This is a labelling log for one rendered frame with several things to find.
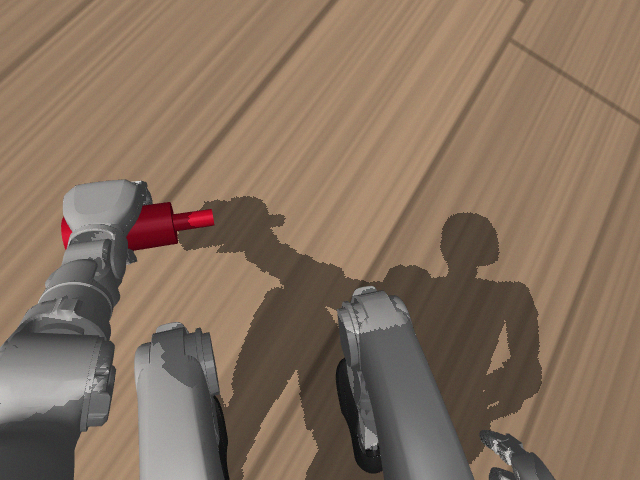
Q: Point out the left robot foot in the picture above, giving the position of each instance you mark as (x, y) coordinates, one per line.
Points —
(223, 442)

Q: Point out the bottle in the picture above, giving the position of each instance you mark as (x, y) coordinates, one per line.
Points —
(157, 226)

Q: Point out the left robot arm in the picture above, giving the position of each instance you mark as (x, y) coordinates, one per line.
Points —
(56, 372)

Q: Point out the right robot foot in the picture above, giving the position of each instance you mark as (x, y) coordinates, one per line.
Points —
(367, 460)

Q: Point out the right robot hand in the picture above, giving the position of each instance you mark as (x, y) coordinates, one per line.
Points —
(525, 465)

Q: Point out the left robot hand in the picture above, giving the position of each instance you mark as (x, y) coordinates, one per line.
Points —
(115, 203)

